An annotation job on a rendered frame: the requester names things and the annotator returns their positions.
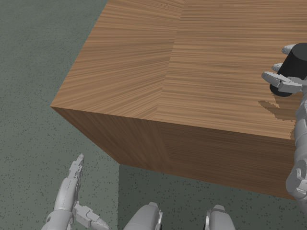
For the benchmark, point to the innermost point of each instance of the left robot hand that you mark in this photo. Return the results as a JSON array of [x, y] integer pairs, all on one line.
[[68, 195]]

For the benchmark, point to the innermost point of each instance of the right robot hand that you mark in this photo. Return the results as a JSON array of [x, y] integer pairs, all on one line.
[[289, 84]]

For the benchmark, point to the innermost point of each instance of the can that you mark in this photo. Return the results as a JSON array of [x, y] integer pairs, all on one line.
[[295, 65]]

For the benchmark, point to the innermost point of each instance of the right robot arm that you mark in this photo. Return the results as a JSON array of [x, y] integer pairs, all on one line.
[[296, 183]]

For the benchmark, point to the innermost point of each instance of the left robot arm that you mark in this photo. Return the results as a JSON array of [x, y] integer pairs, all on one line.
[[59, 220]]

